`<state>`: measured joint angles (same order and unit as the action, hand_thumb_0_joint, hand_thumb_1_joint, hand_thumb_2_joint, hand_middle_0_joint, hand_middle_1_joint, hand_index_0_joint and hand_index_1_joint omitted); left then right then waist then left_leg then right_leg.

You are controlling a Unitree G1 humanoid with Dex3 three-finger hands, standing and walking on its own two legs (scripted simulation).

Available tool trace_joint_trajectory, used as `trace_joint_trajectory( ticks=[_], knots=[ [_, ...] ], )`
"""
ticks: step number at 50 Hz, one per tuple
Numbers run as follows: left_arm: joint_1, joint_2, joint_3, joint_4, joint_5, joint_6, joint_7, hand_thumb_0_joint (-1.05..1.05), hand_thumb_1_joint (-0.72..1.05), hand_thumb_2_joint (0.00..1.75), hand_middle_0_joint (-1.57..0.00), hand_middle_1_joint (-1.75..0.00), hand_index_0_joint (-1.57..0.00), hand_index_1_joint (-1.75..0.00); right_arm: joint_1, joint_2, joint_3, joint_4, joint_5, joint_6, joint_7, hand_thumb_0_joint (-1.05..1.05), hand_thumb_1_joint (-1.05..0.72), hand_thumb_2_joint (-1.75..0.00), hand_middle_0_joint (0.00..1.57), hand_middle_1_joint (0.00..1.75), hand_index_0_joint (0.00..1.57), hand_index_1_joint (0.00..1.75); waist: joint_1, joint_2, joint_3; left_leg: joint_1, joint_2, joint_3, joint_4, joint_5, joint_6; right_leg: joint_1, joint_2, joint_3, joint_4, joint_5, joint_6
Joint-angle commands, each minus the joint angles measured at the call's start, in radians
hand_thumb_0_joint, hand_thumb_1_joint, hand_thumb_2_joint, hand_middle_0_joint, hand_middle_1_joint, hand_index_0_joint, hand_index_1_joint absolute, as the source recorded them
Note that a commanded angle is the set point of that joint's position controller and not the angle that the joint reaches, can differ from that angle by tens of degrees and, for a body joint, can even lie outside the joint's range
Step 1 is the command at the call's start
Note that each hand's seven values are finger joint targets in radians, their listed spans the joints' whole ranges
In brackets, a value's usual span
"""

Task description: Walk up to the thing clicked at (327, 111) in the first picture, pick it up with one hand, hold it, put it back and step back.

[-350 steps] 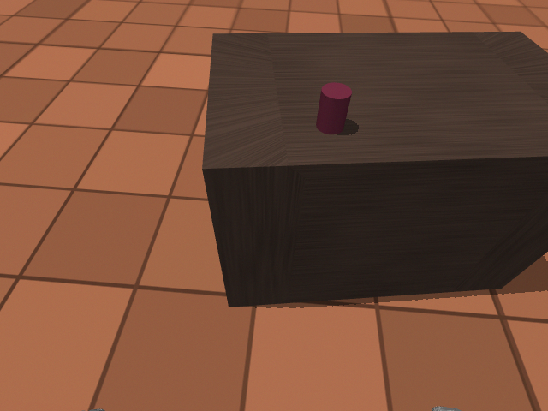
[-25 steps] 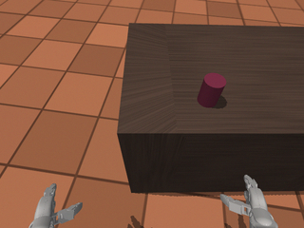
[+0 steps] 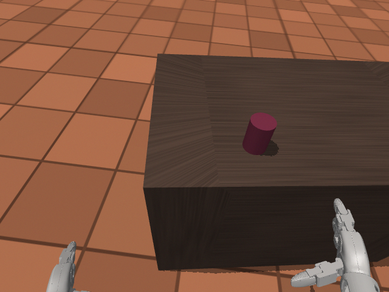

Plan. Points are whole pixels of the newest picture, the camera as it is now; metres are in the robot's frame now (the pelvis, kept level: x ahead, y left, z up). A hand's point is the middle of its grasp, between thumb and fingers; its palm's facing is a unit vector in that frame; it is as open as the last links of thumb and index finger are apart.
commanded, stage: rise first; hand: right
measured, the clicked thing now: (258, 134) +0.48 -0.20 +0.02
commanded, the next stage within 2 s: go down in 1.06 s
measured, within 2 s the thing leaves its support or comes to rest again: neither
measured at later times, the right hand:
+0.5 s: hand (338, 243) +0.17 -0.25 +0.08, palm faces +0.32 +0.87 -0.38, open 17.5 cm
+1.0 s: hand (350, 236) +0.17 -0.25 +0.12, palm faces +0.34 +0.84 -0.41, open 17.4 cm
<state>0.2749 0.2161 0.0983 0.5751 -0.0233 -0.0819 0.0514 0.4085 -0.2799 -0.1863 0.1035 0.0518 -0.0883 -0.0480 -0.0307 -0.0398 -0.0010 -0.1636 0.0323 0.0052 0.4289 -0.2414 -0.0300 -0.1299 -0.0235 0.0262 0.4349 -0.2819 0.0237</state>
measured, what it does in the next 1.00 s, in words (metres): stands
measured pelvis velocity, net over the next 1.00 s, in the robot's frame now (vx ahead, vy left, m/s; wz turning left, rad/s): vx -0.02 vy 0.01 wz -0.01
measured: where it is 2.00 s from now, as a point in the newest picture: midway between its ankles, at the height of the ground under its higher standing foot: outside the picture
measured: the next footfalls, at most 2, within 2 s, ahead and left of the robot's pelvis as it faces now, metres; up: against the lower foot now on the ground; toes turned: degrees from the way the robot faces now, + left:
none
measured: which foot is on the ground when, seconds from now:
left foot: down 0.00-1.00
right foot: down 0.00-1.00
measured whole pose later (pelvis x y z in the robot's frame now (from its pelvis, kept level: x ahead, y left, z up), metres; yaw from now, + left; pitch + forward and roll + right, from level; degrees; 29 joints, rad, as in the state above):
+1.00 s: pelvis -0.02 +0.01 +0.00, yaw -1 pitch -4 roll +0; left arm 0.26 0.21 0.16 0.62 -0.01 -0.14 0.04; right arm 0.46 -0.31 -0.31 -0.21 0.05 -0.26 -0.01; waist -0.04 -0.05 0.04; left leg -0.16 0.04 0.02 0.45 -0.23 -0.02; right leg -0.12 -0.02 0.04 0.44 -0.25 0.03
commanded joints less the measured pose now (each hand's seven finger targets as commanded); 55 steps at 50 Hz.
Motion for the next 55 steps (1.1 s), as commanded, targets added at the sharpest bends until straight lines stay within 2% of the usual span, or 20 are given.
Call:
trace_joint_trajectory(
  ticks=[1, 4, 7, 12, 17, 18, 22, 25, 27, 30, 32, 34, 37, 38, 39, 43, 45, 47, 48, 55],
  knots=[
    [-0.092, 0.184, 0.110, -0.140, 0.000, -0.043, 0.004, 0.00, -0.56, 0.04, -0.06, -0.05, -0.06, -0.06, -0.047, -0.195, -0.130, -0.265, 0.003, -0.068, -0.004, 0.00, 0.56, -0.04, 0.04, 0.06, 0.04, 0.06, -0.003, 0.007, -0.055, 0.043, -0.027, 0.060, -0.040, 0.250, 0.022, -0.017, 0.024, -0.058, -0.057, 0.300, -0.025],
    [-0.135, 0.098, 0.040, -0.138, 0.000, -0.053, -0.002, 0.00, -0.56, 0.04, -0.06, -0.05, -0.05, -0.06, -0.047, -0.157, -0.097, -0.329, 0.001, -0.088, -0.001, 0.00, 0.57, -0.04, 0.04, 0.06, 0.04, 0.06, -0.017, 0.001, -0.047, 0.049, -0.028, 0.060, -0.040, 0.206, 0.026, -0.024, 0.021, -0.055, -0.060, 0.267, -0.025],
    [-0.117, 0.111, 0.040, -0.175, 0.003, -0.057, 0.003, 0.00, -0.57, 0.05, -0.06, -0.05, -0.05, -0.06, -0.041, -0.174, -0.111, -0.371, -0.004, -0.106, -0.005, 0.00, 0.56, -0.04, 0.04, 0.05, 0.04, 0.05, -0.015, 0.039, -0.080, 0.068, -0.029, 0.062, -0.041, 0.219, 0.024, -0.009, 0.022, -0.056, -0.059, 0.281, -0.026],
    [-0.075, 0.184, 0.122, -0.157, 0.010, -0.057, 0.013, 0.00, -0.57, 0.05, -0.06, -0.05, -0.05, -0.06, 0.006, -0.216, -0.183, -0.372, -0.002, -0.122, -0.004, 0.00, 0.55, -0.04, 0.04, 0.05, 0.05, 0.05, -0.019, 0.030, -0.060, 0.063, -0.019, 0.058, -0.050, 0.194, 0.018, -0.012, 0.037, -0.063, -0.058, 0.247, -0.030],
    [-0.053, 0.133, 0.093, -0.147, 0.001, -0.067, 0.000, 0.00, -0.56, 0.04, -0.06, -0.05, -0.05, -0.06, 0.007, -0.193, -0.168, -0.432, 0.004, -0.144, 0.008, 0.00, 0.55, -0.04, 0.04, 0.05, 0.05, 0.06, -0.013, 0.005, -0.003, 0.030, -0.026, 0.066, -0.057, 0.145, 0.025, -0.035, 0.032, -0.059, -0.075, 0.200, -0.030],
    [-0.044, 0.086, 0.052, -0.132, 0.001, -0.068, -0.009, 0.00, -0.56, 0.04, -0.06, -0.05, -0.05, -0.06, -0.003, -0.173, -0.148, -0.445, 0.002, -0.152, 0.014, 0.00, 0.56, -0.03, 0.04, 0.05, 0.05, 0.05, -0.009, -0.006, 0.005, 0.029, -0.023, 0.063, -0.059, 0.138, 0.024, -0.036, 0.035, -0.062, -0.074, 0.191, -0.030],
    [-0.090, 0.138, 0.101, -0.166, 0.002, -0.082, -0.004, 0.00, -0.57, 0.05, -0.06, -0.05, -0.05, -0.06, -0.014, -0.207, -0.190, -0.481, 0.001, -0.164, 0.014, 0.00, 0.54, -0.04, 0.04, 0.05, 0.05, 0.05, 0.001, 0.004, -0.025, 0.029, -0.025, 0.062, -0.055, 0.148, 0.022, -0.025, 0.030, -0.057, -0.071, 0.196, -0.031],
    [-0.071, 0.098, 0.061, -0.139, 0.003, -0.081, -0.013, 0.00, -0.57, 0.05, -0.06, -0.05, -0.05, -0.06, 0.002, -0.189, -0.182, -0.477, 0.001, -0.174, 0.018, 0.00, 0.53, -0.04, 0.05, 0.05, 0.05, 0.05, -0.015, 0.005, -0.005, 0.032, -0.026, 0.069, -0.055, 0.130, 0.024, -0.041, 0.030, -0.053, -0.075, 0.188, -0.029],
    [-0.095, 0.170, 0.134, -0.151, 0.005, -0.086, -0.004, 0.00, -0.57, 0.05, -0.06, -0.05, -0.05, -0.06, 0.005, -0.221, -0.216, -0.482, 0.003, -0.177, 0.014, 0.00, 0.53, -0.04, 0.05, 0.05, 0.05, 0.05, -0.012, 0.006, -0.023, 0.036, -0.026, 0.068, -0.053, 0.131, 0.025, -0.033, 0.029, -0.052, -0.075, 0.189, -0.028],
    [-0.090, 0.176, 0.132, -0.185, 0.005, -0.097, -0.006, 0.00, -0.57, 0.05, -0.06, -0.05, -0.05, -0.06, 0.003, -0.212, -0.218, -0.487, 0.005, -0.189, 0.015, 0.00, 0.53, -0.04, 0.05, 0.05, 0.05, 0.05, -0.016, 0.025, -0.019, 0.034, -0.029, 0.074, -0.055, 0.095, 0.028, -0.034, 0.027, -0.048, -0.085, 0.156, -0.028],
    [-0.080, 0.109, 0.082, -0.150, 0.003, -0.101, -0.013, 0.00, -0.57, 0.05, -0.06, -0.05, -0.05, -0.06, -0.003, -0.199, -0.204, -0.494, 0.003, -0.198, 0.016, 0.00, 0.54, -0.04, 0.05, 0.06, 0.05, 0.06, -0.026, 0.004, 0.003, 0.028, -0.029, 0.073, -0.061, 0.064, 0.031, -0.049, 0.028, -0.048, -0.088, 0.130, -0.030],
    [-0.085, 0.139, 0.119, -0.154, 0.004, -0.103, -0.009, 0.00, -0.57, 0.06, -0.06, -0.05, -0.05, -0.06, -0.019, -0.211, -0.215, -0.500, 0.003, -0.205, 0.014, 0.00, 0.53, -0.05, 0.05, 0.05, 0.05, 0.05, -0.017, 0.013, -0.017, 0.029, -0.027, 0.069, -0.063, 0.064, 0.029, -0.037, 0.030, -0.050, -0.086, 0.130, -0.031],
    [-0.068, 0.093, 0.077, -0.108, 0.003, -0.103, -0.014, 0.00, -0.57, 0.06, -0.06, -0.05, -0.05, -0.06, -0.026, -0.204, -0.207, -0.515, 0.004, -0.212, 0.020, 0.00, 0.54, -0.04, 0.05, 0.06, 0.05, 0.06, -0.016, 0.001, 0.004, 0.015, -0.024, 0.065, -0.068, 0.056, 0.026, -0.049, 0.035, -0.055, -0.083, 0.116, -0.034],
    [-0.075, 0.082, 0.074, -0.082, 0.003, -0.102, -0.016, 0.00, -0.57, 0.06, -0.06, -0.05, -0.05, -0.06, 0.001, -0.177, -0.192, -0.506, 0.005, -0.214, 0.023, 0.00, 0.54, -0.05, 0.05, 0.06, 0.05, 0.06, -0.027, -0.003, 0.003, 0.016, -0.023, 0.065, -0.066, 0.056, 0.027, -0.050, 0.037, -0.055, -0.082, 0.120, -0.031],
    [-0.093, 0.124, 0.107, -0.120, 0.003, -0.107, -0.009, 0.00, -0.57, 0.06, -0.06, -0.05, -0.05, -0.06, -0.023, -0.217, -0.228, -0.502, 0.004, -0.214, 0.019, 0.00, 0.55, -0.04, 0.05, 0.06, 0.05, 0.06, -0.012, 0.021, -0.015, 0.017, -0.022, 0.064, -0.071, 0.060, 0.023, -0.043, 0.036, -0.056, -0.080, 0.120, -0.035],
    [-0.087, 0.100, 0.084, -0.087, 0.005, -0.104, -0.010, 0.00, -0.57, 0.07, -0.06, -0.06, -0.05, -0.06, -0.011, -0.208, -0.229, -0.510, 0.004, -0.231, 0.020, 0.00, 0.54, -0.05, 0.05, 0.06, 0.05, 0.06, -0.026, 0.009, -0.025, 0.029, -0.019, 0.062, -0.064, 0.081, 0.024, -0.038, 0.041, -0.057, -0.076, 0.141, -0.032],
    [-0.119, 0.184, 0.149, -0.140, 0.007, -0.112, 0.001, 0.00, -0.57, 0.07, -0.06, -0.06, -0.05, -0.06, -0.029, -0.249, -0.266, -0.523, 0.006, -0.232, 0.015, 0.00, 0.55, -0.05, 0.05, 0.06, 0.05, 0.06, -0.022, 0.014, -0.045, 0.040, -0.024, 0.069, -0.056, 0.099, 0.026, -0.032, 0.033, -0.049, -0.079, 0.160, -0.029],
    [-0.089, 0.119, 0.099, -0.095, 0.007, -0.106, -0.010, 0.00, -0.57, 0.07, -0.06, -0.06, -0.05, -0.07, -0.020, -0.206, -0.227, -0.538, 0.008, -0.239, 0.022, 0.00, 0.53, -0.05, 0.05, 0.06, 0.05, 0.06, -0.028, -0.008, -0.022, 0.034, -0.022, 0.067, -0.059, 0.090, 0.027, -0.035, 0.039, -0.053, -0.077, 0.153, -0.029],
    [-0.093, 0.127, 0.106, -0.113, 0.002, -0.109, -0.010, 0.00, -0.57, 0.07, -0.06, -0.06, -0.05, -0.06, -0.004, -0.232, -0.259, -0.505, 0.009, -0.239, 0.019, 0.00, 0.53, -0.05, 0.05, 0.06, 0.05, 0.06, -0.028, 0.014, -0.003, 0.032, -0.022, 0.068, -0.063, 0.085, 0.026, -0.046, 0.037, -0.054, -0.078, 0.147, -0.032],
    [-0.096, 0.104, 0.093, -0.103, 0.002, -0.108, -0.016, 0.00, -0.57, 0.08, -0.06, -0.06, -0.05, -0.07, -0.019, -0.214, -0.241, -0.561, 0.009, -0.249, 0.029, 0.00, 0.51, -0.06, 0.05, 0.06, 0.05, 0.06, -0.021, 0.005, -0.023, 0.034, -0.023, 0.067, -0.054, 0.129, 0.022, -0.033, 0.036, -0.054, -0.072, 0.185, -0.032]
  ],
)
